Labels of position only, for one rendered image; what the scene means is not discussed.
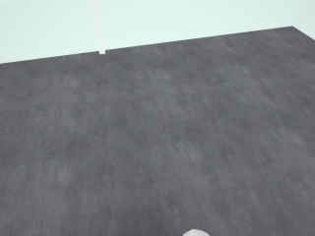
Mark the panel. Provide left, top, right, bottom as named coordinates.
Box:
left=90, top=0, right=105, bottom=54

